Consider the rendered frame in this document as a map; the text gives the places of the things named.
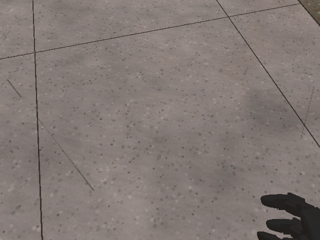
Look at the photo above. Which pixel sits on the robot right hand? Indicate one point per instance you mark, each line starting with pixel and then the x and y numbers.
pixel 307 228

